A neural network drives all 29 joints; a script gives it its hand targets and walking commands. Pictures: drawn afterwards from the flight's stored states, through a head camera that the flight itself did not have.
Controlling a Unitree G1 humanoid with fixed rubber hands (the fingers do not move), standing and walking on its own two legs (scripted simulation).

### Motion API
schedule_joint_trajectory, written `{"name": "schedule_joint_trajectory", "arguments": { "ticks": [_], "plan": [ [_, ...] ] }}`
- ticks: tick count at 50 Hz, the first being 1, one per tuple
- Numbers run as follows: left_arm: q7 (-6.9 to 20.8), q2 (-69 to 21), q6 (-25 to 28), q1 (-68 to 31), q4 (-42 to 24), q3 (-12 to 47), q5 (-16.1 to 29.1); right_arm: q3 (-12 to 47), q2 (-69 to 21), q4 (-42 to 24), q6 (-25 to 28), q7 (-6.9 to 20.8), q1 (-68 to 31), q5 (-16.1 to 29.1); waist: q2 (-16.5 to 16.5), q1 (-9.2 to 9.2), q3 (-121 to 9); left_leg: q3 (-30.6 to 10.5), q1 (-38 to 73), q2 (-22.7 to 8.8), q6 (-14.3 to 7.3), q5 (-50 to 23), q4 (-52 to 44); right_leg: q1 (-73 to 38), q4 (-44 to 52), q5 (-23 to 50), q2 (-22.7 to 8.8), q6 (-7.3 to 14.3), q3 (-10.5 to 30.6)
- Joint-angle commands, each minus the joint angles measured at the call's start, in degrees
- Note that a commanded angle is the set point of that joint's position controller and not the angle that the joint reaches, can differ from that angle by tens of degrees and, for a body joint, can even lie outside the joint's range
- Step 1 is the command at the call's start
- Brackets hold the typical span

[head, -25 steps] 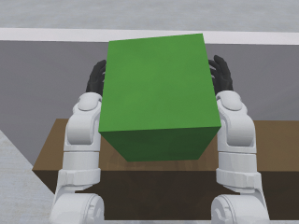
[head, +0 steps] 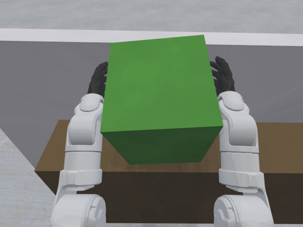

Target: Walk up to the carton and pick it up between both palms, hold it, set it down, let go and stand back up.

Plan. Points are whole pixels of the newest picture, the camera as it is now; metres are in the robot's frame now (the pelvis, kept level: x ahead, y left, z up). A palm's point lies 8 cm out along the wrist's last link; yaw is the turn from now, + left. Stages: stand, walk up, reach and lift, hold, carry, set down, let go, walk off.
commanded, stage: hold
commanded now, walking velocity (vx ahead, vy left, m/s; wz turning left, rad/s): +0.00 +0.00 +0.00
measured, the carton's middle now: (161, 109) +0.37 +0.00 +0.16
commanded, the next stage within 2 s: set down in 0.68 s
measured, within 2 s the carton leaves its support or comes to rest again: neither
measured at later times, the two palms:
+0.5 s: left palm (99, 93) +0.38 +0.15 +0.19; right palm (222, 90) +0.38 -0.14 +0.21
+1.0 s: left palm (103, 102) +0.39 +0.15 +0.16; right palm (218, 92) +0.41 -0.15 +0.19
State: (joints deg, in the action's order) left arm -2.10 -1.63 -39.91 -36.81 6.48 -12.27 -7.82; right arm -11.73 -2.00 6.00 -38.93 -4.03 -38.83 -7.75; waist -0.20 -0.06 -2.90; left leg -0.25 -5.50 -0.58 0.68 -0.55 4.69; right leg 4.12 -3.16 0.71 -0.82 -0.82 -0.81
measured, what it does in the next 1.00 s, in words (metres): stands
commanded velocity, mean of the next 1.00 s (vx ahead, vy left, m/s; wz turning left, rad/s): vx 0.00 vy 0.00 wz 0.00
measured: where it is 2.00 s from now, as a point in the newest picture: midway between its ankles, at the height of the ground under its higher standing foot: outside the picture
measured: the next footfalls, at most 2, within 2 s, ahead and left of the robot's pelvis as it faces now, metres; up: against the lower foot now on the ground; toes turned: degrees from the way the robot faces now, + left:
none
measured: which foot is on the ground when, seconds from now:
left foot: down 0.00-1.00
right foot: down 0.00-1.00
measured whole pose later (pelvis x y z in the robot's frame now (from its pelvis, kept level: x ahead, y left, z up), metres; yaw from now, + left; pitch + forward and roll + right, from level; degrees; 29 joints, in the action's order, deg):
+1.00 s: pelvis +0.02 -0.01 +0.00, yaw -1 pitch +1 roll +0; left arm -0.9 -6.8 -32.8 -35.5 14.4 -18.1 -16.0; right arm -15.7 -1.5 20.8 -29.7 3.9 -41.4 -12.3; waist -0.4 -1.1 -3.9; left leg 0.5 -2.8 -1.2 1.0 -1.6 -0.2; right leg 2.6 0.0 1.2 -0.2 -0.2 -0.1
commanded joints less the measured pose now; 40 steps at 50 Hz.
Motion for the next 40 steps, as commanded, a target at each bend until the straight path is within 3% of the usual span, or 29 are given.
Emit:
{"name": "schedule_joint_trajectory", "arguments": {
  "ticks": [1,5,9,12,15,17,19,26,31,34,35,40],
  "plan": [
    [6.45,-15.50,2.98,-30.22,-7.82,17.97,7.34,16.76,-18.18,-5.61,2.35,6.80,-28.14,6.67,0.62,0.04,-20.47,0.89,6.17,2.94,1.74,-2.27,1.02,-5.55,-1.93,3.20,3.35,-1.32,-1.14],
    [6.68,-16.06,3.00,-31.75,-8.43,18.28,7.40,16.82,-19.14,-7.58,2.65,6.91,-30.05,6.85,-1.04,0.01,-22.03,0.72,6.40,3.15,1.51,-1.81,1.55,-5.56,-2.48,3.28,3.01,-1.36,-0.68],
    [6.80,-15.94,2.93,-31.84,-7.21,18.03,7.34,16.36,-18.15,-6.38,2.79,6.74,-29.96,7.03,1.60,-0.09,-21.22,1.39,5.07,3.28,1.70,-1.28,1.22,-5.45,-2.04,2.62,3.13,-1.36,-0.97],
    [6.54,-15.53,2.93,-29.69,-6.50,16.96,7.23,16.18,-17.64,-6.99,2.54,6.36,-29.22,6.80,-0.82,-0.23,-19.90,1.07,5.80,3.33,1.61,-1.01,1.71,-5.03,-2.04,2.59,3.21,-1.23,-0.67],
    [6.69,-14.85,2.58,-29.89,-6.81,16.85,7.63,16.28,-17.91,-7.11,2.05,6.13,-29.78,6.48,-0.68,0.34,-21.97,0.93,5.86,3.26,1.32,-3.00,1.96,-5.08,-2.35,4.98,3.16,-1.65,-0.50],
    [6.69,-15.11,2.11,-31.04,-6.88,16.80,7.25,15.79,-17.78,-6.21,1.62,6.01,-28.90,7.00,1.59,0.02,-20.22,1.47,6.25,3.51,1.66,-3.08,1.64,-5.22,-2.12,5.27,3.30,-1.23,-0.86],
    [6.55,-14.81,2.13,-28.98,-6.25,16.46,6.61,15.42,-17.48,-5.53,1.55,6.08,-27.46,6.11,0.76,0.15,-20.71,0.73,6.98,3.21,1.78,-3.66,1.73,-5.38,-1.70,4.54,3.25,-1.04,-0.79],
    [5.87,-15.51,2.73,-27.69,-10.30,18.11,7.78,17.71,-17.95,-9.07,2.12,5.84,-25.99,7.19,-0.28,0.39,-22.60,0.41,8.86,2.99,1.73,-9.55,2.25,-8.22,-2.64,10.68,3.33,-1.18,-0.52],
    [5.44,-16.23,2.77,-28.37,-12.38,20.80,9.45,18.91,-18.14,-11.96,2.23,5.04,-26.54,8.93,1.82,0.33,-21.98,0.36,7.55,2.80,2.17,-12.02,2.49,-7.78,-2.73,12.63,3.42,-1.06,-0.22],
    [5.49,-16.23,2.75,-28.33,-12.67,20.50,9.42,19.02,-17.99,-11.92,2.00,4.90,-26.42,8.44,1.25,0.37,-23.66,0.19,7.84,2.57,1.89,-9.94,2.41,-8.17,-3.04,11.21,3.19,-1.30,-0.29],
    [5.49,-18.36,3.03,-29.27,-11.43,20.25,6.86,20.32,-18.58,-8.93,1.57,6.34,-27.10,7.83,0.32,-1.58,-26.70,1.08,9.94,3.41,0.97,-9.39,0.19,-8.44,-2.51,7.58,3.61,-0.69,-0.27],
    [6.75,-23.43,3.70,-27.90,-3.21,17.47,1.80,16.44,-20.72,0.41,3.36,10.75,-28.59,3.90,-0.21,-0.92,-17.47,1.12,8.84,3.01,1.07,-5.00,-1.65,-5.69,0.55,1.65,4.04,0.19,0.19]
  ]
}}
